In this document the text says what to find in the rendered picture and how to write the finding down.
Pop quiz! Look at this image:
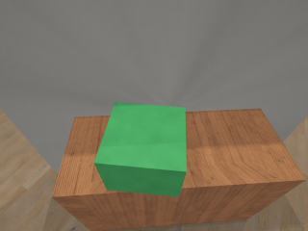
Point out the pedestal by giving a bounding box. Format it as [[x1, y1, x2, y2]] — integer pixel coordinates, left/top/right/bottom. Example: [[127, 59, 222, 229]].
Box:
[[51, 108, 306, 231]]

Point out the carton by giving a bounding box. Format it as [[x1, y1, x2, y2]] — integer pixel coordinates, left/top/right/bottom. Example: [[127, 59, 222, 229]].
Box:
[[94, 102, 187, 197]]

